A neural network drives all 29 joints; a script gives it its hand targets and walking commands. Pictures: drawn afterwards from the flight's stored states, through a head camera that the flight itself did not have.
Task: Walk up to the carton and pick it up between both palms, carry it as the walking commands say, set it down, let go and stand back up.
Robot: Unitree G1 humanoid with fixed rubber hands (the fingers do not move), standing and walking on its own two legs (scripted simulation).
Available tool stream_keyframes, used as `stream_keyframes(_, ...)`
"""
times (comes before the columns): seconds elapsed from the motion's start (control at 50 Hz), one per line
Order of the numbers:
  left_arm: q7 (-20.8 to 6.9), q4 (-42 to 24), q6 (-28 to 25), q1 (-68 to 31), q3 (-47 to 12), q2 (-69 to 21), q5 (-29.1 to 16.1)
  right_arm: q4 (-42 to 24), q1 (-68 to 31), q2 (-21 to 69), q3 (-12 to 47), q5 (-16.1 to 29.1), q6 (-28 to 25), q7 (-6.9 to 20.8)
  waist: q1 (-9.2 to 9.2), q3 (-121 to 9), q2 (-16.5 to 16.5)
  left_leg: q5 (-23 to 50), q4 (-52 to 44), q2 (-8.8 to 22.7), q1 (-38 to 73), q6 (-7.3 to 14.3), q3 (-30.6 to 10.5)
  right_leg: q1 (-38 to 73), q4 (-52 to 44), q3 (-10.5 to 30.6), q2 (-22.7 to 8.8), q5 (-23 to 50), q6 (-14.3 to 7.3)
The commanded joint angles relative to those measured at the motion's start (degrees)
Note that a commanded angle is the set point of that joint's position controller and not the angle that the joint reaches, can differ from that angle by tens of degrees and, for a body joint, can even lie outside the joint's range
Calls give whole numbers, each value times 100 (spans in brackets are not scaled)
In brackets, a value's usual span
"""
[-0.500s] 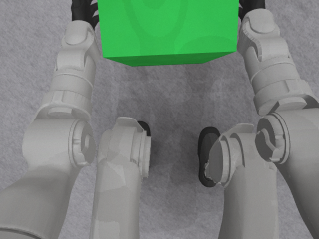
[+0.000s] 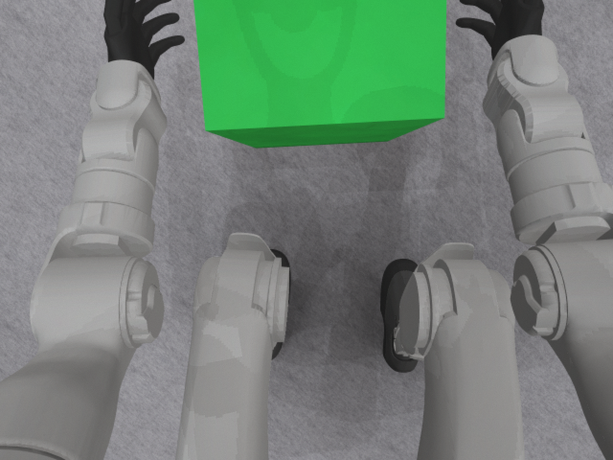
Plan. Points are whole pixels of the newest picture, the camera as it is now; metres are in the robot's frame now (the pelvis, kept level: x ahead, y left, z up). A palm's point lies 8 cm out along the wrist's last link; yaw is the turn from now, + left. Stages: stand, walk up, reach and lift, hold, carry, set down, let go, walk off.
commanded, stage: set down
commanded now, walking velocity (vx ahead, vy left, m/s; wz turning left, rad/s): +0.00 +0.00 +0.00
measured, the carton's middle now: (319, 68) +0.53 +0.05 -0.25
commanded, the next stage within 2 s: let go in 1.10 s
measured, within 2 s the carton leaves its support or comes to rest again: neither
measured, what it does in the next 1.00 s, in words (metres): rises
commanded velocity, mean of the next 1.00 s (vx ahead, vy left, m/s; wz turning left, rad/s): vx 0.00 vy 0.00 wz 0.00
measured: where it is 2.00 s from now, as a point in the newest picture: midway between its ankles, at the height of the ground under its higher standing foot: (333, 328)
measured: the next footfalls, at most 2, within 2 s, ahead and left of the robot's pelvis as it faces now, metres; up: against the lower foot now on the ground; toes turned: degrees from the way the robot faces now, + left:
none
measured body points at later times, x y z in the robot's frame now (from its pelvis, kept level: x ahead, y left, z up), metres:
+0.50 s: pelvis +0.01 +0.00 +0.12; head +0.33 +0.01 +0.44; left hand +0.51 +0.25 +0.01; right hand +0.56 -0.15 +0.01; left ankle +0.11 +0.12 -0.36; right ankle +0.11 -0.13 -0.36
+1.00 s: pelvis +0.04 +0.00 +0.26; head +0.33 +0.01 +0.60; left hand +0.51 +0.26 +0.16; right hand +0.56 -0.15 +0.15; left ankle +0.11 +0.12 -0.36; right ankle +0.11 -0.13 -0.36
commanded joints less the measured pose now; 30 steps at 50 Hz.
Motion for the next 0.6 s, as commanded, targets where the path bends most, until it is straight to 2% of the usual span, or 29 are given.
stream_keyframes(0.0, -3, -969, 38, -1070, 257, 808, 134, -917, -1267, -587, -193, -147, 47, -15, 159, -7753, -4, 2098, -1395, -22, 4363, -135, 506, 3634, -1153, -625, 140, 1564, -83)
stream_keyframes(0.12, -132, -940, 171, -703, 490, 586, 394, -828, -974, -352, -386, -435, 172, 58, 110, -7043, -34, 1815, -1994, -100, 3979, -147, 528, 3459, -1721, -610, 189, 1355, -96)
stream_keyframes(0.24, -260, -908, 213, -592, 622, 510, 535, -746, -918, -203, -490, -603, 215, 90, 108, -7005, -53, 1784, -2574, -137, 3980, -166, 561, 3724, -2333, -557, 220, 1366, -107)
stream_keyframes(0.58, -533, -1452, 377, -73, 860, 527, 699, -1362, -479, -56, -656, -829, 415, 245, 162, -7727, -124, 2532, -4217, -214, 5421, -179, 595, 5190, -4104, -538, 296, 2002, -19)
